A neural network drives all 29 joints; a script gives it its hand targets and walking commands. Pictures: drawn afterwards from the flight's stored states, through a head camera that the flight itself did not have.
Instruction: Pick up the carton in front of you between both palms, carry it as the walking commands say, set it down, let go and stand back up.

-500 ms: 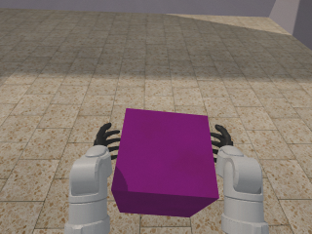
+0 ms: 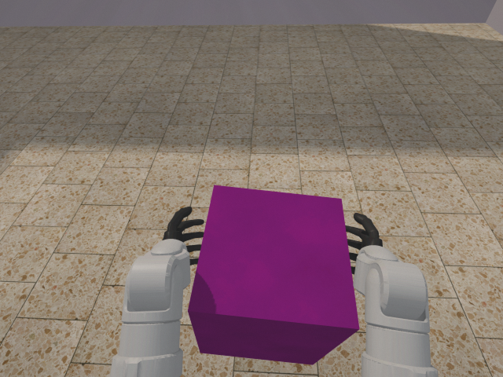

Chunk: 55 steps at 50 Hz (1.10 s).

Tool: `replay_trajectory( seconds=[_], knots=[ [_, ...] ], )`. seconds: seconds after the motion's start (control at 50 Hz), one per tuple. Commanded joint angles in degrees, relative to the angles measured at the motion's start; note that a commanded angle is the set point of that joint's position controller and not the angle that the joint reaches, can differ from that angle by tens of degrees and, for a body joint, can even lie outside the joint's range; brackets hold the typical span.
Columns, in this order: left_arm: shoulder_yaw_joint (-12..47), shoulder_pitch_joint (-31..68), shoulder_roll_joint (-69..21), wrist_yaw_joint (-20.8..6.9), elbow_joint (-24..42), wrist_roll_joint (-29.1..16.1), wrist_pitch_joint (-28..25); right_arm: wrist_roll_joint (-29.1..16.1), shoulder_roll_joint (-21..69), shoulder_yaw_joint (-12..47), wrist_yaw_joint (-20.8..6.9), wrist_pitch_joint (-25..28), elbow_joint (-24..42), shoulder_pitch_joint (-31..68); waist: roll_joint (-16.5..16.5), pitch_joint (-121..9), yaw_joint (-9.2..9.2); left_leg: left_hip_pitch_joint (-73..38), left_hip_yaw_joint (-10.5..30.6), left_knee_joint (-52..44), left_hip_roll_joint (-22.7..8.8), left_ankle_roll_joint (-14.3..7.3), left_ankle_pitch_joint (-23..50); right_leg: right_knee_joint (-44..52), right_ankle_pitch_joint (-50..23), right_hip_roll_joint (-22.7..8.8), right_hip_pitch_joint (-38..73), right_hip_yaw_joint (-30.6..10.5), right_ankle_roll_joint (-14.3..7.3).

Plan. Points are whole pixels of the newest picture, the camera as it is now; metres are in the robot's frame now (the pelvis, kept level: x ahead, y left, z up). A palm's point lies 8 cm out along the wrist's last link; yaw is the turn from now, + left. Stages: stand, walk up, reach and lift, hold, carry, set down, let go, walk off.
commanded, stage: carry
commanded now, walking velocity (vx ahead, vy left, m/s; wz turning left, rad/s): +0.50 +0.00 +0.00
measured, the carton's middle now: (266, 280) +0.29 +0.00 -0.02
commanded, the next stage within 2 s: none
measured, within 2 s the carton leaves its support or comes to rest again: neither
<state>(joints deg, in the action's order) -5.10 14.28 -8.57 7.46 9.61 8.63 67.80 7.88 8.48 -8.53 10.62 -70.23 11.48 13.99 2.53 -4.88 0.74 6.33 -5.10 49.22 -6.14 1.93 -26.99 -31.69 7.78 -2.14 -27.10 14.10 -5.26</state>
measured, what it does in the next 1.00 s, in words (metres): walks ahead: left foot, then right foot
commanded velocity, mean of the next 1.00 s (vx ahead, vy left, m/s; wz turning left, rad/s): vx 0.17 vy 0.00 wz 0.00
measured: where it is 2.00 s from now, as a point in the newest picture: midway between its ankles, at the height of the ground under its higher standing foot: (263, 322)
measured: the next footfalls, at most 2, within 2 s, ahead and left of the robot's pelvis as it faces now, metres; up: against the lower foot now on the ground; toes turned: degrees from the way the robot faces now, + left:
left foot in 0.44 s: +0.47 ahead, +0.11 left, +0.00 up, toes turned +6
right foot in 0.80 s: +0.56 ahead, -0.12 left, +0.00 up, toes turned +11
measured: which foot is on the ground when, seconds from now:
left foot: up 0.00-0.42, down 0.44-1.00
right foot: down 0.00-0.46, up 0.48-0.78, down 0.80-1.00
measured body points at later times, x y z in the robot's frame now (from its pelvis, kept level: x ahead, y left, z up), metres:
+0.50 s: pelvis +0.33 +0.03 +0.00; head +0.34 +0.04 +0.45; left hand +0.63 +0.17 +0.08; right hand +0.62 -0.13 +0.09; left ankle +0.43 +0.11 -0.72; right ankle +0.13 -0.08 -0.66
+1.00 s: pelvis +0.51 +0.00 +0.01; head +0.49 -0.01 +0.46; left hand +0.81 +0.13 +0.10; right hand +0.80 -0.16 +0.09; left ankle +0.43 +0.11 -0.72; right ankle +0.52 -0.10 -0.72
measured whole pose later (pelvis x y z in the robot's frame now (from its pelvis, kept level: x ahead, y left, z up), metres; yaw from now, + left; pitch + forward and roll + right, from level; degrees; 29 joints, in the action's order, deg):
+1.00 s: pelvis +0.51 +0.00 +0.01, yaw -1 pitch +4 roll -1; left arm -6.6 15.3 -8.8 6.6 10.2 9.1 69.0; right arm 7.3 8.8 -8.3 12.2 -71.7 12.1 15.7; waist 2.3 -6.8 -0.8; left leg 10.1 -9.5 28.8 -4.6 1.4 -21.4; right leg -28.8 13.7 -2.8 -18.4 10.7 -1.1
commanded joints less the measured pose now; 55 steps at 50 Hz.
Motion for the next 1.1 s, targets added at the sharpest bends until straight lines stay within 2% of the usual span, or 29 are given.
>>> replay_trajectory(
  seconds=[0.0,0.02,0.04,0.06,0.1,0.2,0.3,0.34,0.36,0.38,0.4,0.42,0.44,0.46,0.48,0.52,0.54,0.56,0.64,0.7,0.74,0.76,0.78,0.8,0.82,0.84,0.94,1.02,1.08],
  knots=[
    [38.3,24.2,-61.8,-18.1,3.6,-26.7,-0.4,-26.8,57.9,42.4,-22.1,1.0,4.5,29.8,-12.2,-20.9,0.38,32.2,5.1,26.6,1.6,-2.4,1.9,15.4,-11.3,-20.4,42.0,-33.3,-6.6],
    [38.5,25.3,-63.0,-18.1,4.7,-27.0,-1.0,-27.1,59.3,42.7,-22.0,1.7,4.8,30.1,-7.1,-19.6,0.08,31.8,5.4,23.5,-0.6,-2.9,5.5,15.1,-14.6,-18.9,38.1,-27.6,-4.5],
    [38.7,25.9,-63.5,-18.1,5.8,-27.2,-1.4,-27.3,60.2,42.9,-21.9,2.3,5.1,29.8,-5.9,-19.3,-0.21,30.0,5.6,19.2,-2.1,-2.8,8.9,16.5,-13.0,-17.6,34.9,-23.5,-2.8],
    [39.0,26.0,-63.9,-18.1,6.6,-27.4,-1.9,-27.3,60.9,43.1,-21.7,2.7,5.2,29.1,-7.0,-19.6,-0.32,28.0,4.4,16.3,-2.0,-2.5,10.9,17.8,-11.0,-16.7,33.2,-20.4,-1.8],
    [39.2,24.4,-63.7,-18.3,7.4,-27.6,-2.3,-26.7,61.7,43.3,-21.1,3.5,5.0,26.4,-9.1,-19.2,-0.22,27.6,2.4,11.1,-1.4,-1.8,12.7,19.6,-9.1,-15.5,32.2,-16.4,-1.9],
    [39.1,21.7,-61.0,-18.8,8.6,-27.4,-2.1,-25.8,60.8,44.1,-20.1,4.0,6.5,23.9,-10.0,-14.0,-0.10,31.4,-1.8,-4.4,-0.4,-0.2,18.8,21.7,-11.9,-13.3,34.3,-10.6,-2.7],
    [38.5,21.7,-56.6,-17.9,10.4,-26.5,-0.4,-26.5,56.7,43.8,-19.9,2.0,8.9,24.9,-10.7,-8.7,0.19,28.5,-5.0,-16.9,1.8,-1.5,25.4,20.6,-17.9,-11.9,35.0,-6.6,-1.3],
    [38.1,21.5,-55.1,-17.5,9.7,-25.8,0.6,-26.5,54.7,43.1,-20.2,0.7,8.6,25.2,-11.3,-6.9,0.24,25.6,-6.0,-20.5,2.5,-2.5,26.5,19.0,-21.6,-11.7,35.4,-5.6,-0.4],
    [38.0,21.6,-54.4,-17.4,9.4,-25.6,1.1,-26.6,53.9,42.7,-20.3,0.1,8.2,25.4,-11.5,-6.8,0.11,22.3,-6.9,-22.1,3.3,-2.9,26.9,15.9,-28.1,-11.5,35.3,-4.3,0.5],
    [37.9,22.0,-53.7,-17.2,9.3,-25.5,1.6,-26.4,53.2,42.3,-20.4,-0.3,7.4,24.9,-11.1,-8.6,-0.55,15.1,-9.1,-24.6,5.6,-2.9,28.4,9.2,-34.1,-9.9,34.3,-1.7,2.2],
    [38.0,22.5,-53.1,-17.1,9.3,-25.6,2.0,-26.2,52.7,41.8,-20.6,-0.7,6.6,24.5,-8.8,-11.4,-1.38,4.5,-11.3,-27.5,7.3,-2.8,30.5,0.2,-34.8,-7.5,30.4,0.7,4.2],
    [38.0,23.3,-52.4,-17.0,9.0,-25.4,2.3,-26.1,52.0,41.3,-20.8,-1.0,6.5,24.9,-4.9,-15.0,-2.09,-8.5,-3.8,-26.3,0.2,-3.4,38.5,-10.0,-19.4,-5.8,21.0,-0.8,6.4],
    [39.0,25.9,-52.9,-16.8,10.7,-26.0,3.2,-25.4,51.4,40.4,-21.0,-0.9,4.6,25.0,9.7,-23.5,-2.49,-28.1,19.6,-24.0,-16.9,-13.2,50.3,-28.5,2.4,-0.4,3.1,-3.3,9.2],
    [39.0,25.3,-52.2,-16.9,10.3,-26.1,3.4,-25.8,52.8,40.1,-20.9,-0.7,3.3,23.4,14.0,-24.2,-2.27,-26.5,26.2,-28.3,-19.1,-17.1,60.2,-38.3,23.0,3.6,-3.4,-7.7,8.5],
    [39.6,26.0,-54.3,-17.0,9.0,-26.1,3.2,-25.7,53.7,39.9,-21.0,-0.5,4.0,23.8,10.9,-22.8,-1.98,-22.9,19.9,-28.6,-18.1,-16.3,64.9,-41.6,23.7,0.9,-4.5,-12.4,7.5],
    [40.3,28.5,-57.6,-17.1,9.8,-26.6,2.2,-26.3,56.7,39.7,-21.3,0.1,5.4,26.0,3.4,-20.6,-1.84,-15.8,10.3,-29.8,-15.0,-11.5,62.8,-32.4,18.3,-3.5,-3.5,-14.7,6.0],
    [40.6,29.4,-59.0,-17.0,10.5,-27.1,1.9,-26.6,57.8,39.9,-21.4,0.4,6.3,27.2,3.5,-19.7,-1.35,-12.7,6.4,-31.3,-13.1,-9.2,58.5,-24.6,15.6,-4.6,-1.0,-14.3,6.0],
    [40.9,29.6,-59.9,-16.8,11.2,-27.4,1.5,-26.9,58.4,39.8,-21.4,0.6,7.1,28.0,4.0,-20.1,-1.16,-10.7,3.7,-31.9,-11.4,-8.1,56.9,-19.3,13.8,-3.3,2.4,-12.2,6.4],
    [41.3,26.6,-59.7,-15.6,12.8,-26.6,0.8,-26.7,57.4,39.6,-21.6,0.9,9.4,25.9,6.0,-21.5,-1.18,-10.1,-2.2,-30.9,-9.8,-9.1,59.2,-4.6,9.6,-0.8,7.5,-8.1,7.0],
    [41.0,25.4,-58.0,-15.3,13.2,-26.2,1.5,-25.7,55.8,39.2,-21.3,0.5,9.1,23.5,7.7,-20.9,-1.75,-9.0,-4.0,-29.0,-8.6,-8.5,54.4,1.7,1.3,-0.9,9.9,-5.8,7.3],
    [40.6,24.2,-57.3,-15.9,11.6,-26.0,2.3,-24.9,55.0,39.2,-21.3,0.0,7.2,22.6,5.4,-19.0,-1.21,-5.7,-5.4,-25.6,-6.2,-6.1,45.1,11.3,-10.8,-1.4,14.8,-4.3,7.4],
    [40.2,23.8,-57.0,-16.4,10.4,-26.1,2.7,-24.5,54.9,39.4,-21.3,-0.2,6.2,22.6,4.2,-18.1,-1.09,-2.5,-4.7,-24.2,-5.1,-4.3,38.9,13.3,-15.4,-3.1,18.6,-5.2,7.3],
    [39.7,23.8,-56.2,-17.0,9.2,-26.2,3.2,-24.0,54.7,39.6,-21.3,-0.3,4.6,22.3,1.6,-18.4,-1.14,2.4,-4.1,-22.6,-4.9,-2.8,31.1,12.2,-24.0,-7.9,24.0,-8.7,6.9],
    [39.2,24.5,-56.1,-17.4,7.3,-25.8,3.3,-24.0,54.7,40.0,-21.3,-0.6,4.1,23.2,-4.0,-19.0,-1.56,5.8,-3.0,-21.5,-2.9,-1.3,23.3,6.8,-38.8,-12.2,27.2,-12.4,4.8],
    [38.3,23.5,-56.6,-17.9,4.3,-25.4,3.1,-24.6,54.9,40.5,-21.4,-1.1,4.0,24.6,-7.6,-19.1,-1.47,5.7,-1.2,-22.8,-2.1,-0.6,20.2,5.1,-38.8,-12.9,27.4,-12.9,2.8],
    [37.7,22.5,-57.2,-18.1,2.3,-25.2,2.8,-25.0,55.0,40.9,-21.6,-1.3,4.0,26.3,-9.3,-17.6,-1.36,4.4,-1.0,-22.8,-2.3,-0.3,20.5,5.8,-34.8,-12.2,24.2,-12.9,2.7],
    [36.9,26.4,-59.2,-17.7,2.6,-25.2,1.5,-27.2,56.7,41.8,-21.9,-1.1,3.2,31.3,-6.9,-19.0,-1.03,2.6,-1.4,-20.3,-3.0,0.1,33.6,1.7,-38.7,-9.1,23.5,-9.7,3.1],
    [37.5,27.5,-59.4,-17.1,4.4,-25.3,1.1,-27.2,57.2,41.3,-21.7,-0.8,2.5,30.3,-4.6,-20.8,-0.90,2.3,-1.8,-19.5,-2.4,0.5,34.9,-0.1,-42.5,-9.1,25.0,-9.8,2.3],
    [38.1,27.7,-59.4,-16.9,5.6,-25.7,1.1,-26.8,57.2,40.9,-21.6,-0.6,2.5,29.1,-3.4,-21.2,-0.88,1.1,-1.6,-19.4,-2.5,0.4,36.6,-0.6,-41.4,-8.8,24.2,-9.7,2.3]
  ],
)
